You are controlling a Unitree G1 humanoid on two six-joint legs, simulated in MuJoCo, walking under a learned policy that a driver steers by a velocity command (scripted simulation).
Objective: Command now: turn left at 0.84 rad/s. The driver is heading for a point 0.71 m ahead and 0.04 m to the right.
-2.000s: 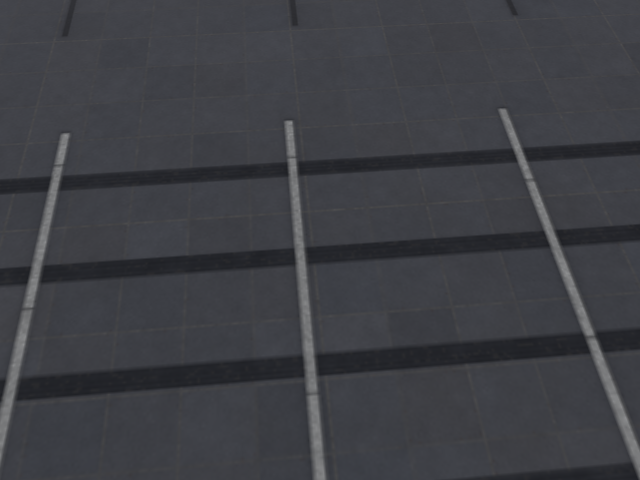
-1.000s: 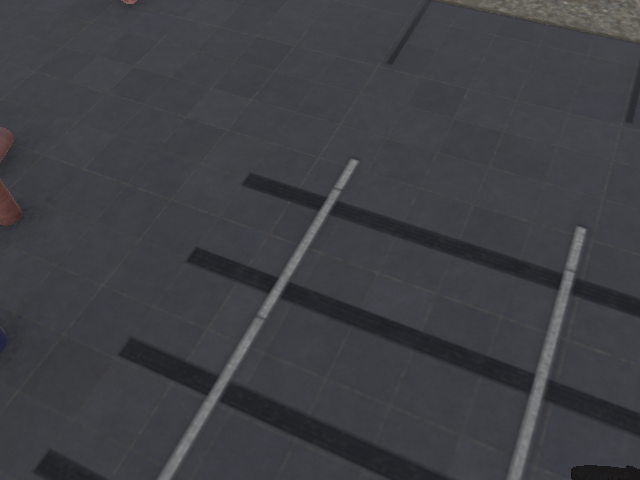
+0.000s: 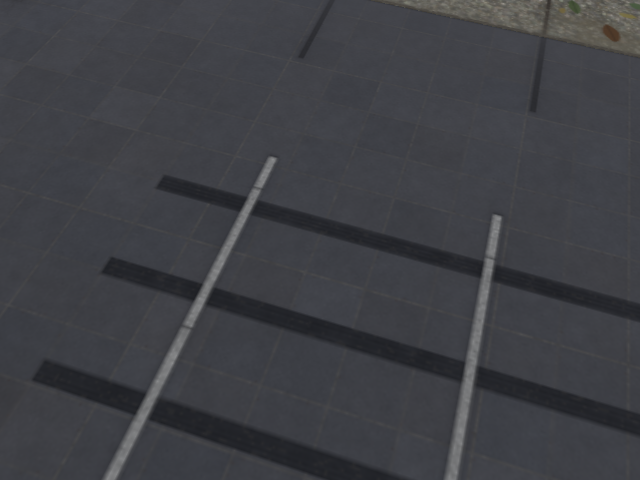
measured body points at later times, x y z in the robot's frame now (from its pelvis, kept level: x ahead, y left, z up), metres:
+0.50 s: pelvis +0.09 +0.01 +0.02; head +0.09 +0.01 +0.47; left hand +0.16 +0.31 -0.08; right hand +0.26 -0.24 -0.07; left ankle +0.01 +0.10 -0.72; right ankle +0.19 -0.13 -0.67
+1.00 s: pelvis +0.44 -0.15 +0.01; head +0.46 -0.17 +0.46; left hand +0.54 +0.10 -0.09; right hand +0.55 -0.43 -0.09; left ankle +0.59 +0.03 -0.62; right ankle +0.37 -0.18 -0.72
